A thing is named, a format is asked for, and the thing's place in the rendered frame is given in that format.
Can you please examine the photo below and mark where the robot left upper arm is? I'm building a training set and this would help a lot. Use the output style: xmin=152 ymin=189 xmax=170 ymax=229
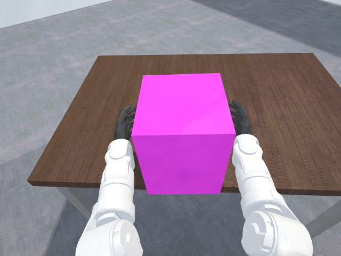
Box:
xmin=76 ymin=219 xmax=143 ymax=256

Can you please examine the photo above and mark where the robot right upper arm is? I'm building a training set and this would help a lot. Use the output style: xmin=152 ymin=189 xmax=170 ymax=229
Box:
xmin=241 ymin=210 xmax=313 ymax=256

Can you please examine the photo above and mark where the right robot forearm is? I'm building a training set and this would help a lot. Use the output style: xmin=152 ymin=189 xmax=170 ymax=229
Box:
xmin=232 ymin=134 xmax=300 ymax=222

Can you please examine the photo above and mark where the robot left hand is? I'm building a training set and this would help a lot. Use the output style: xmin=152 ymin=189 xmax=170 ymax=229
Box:
xmin=113 ymin=105 xmax=137 ymax=141

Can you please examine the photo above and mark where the table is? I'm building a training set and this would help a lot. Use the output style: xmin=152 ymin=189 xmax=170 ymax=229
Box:
xmin=27 ymin=53 xmax=341 ymax=239

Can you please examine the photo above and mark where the robot right hand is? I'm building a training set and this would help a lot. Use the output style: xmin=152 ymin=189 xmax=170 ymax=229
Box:
xmin=228 ymin=99 xmax=253 ymax=136

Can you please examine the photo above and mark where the left robot forearm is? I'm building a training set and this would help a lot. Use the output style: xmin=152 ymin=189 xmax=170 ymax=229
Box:
xmin=75 ymin=139 xmax=135 ymax=256

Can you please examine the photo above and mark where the carton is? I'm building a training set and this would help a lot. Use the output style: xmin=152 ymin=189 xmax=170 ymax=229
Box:
xmin=131 ymin=73 xmax=236 ymax=194

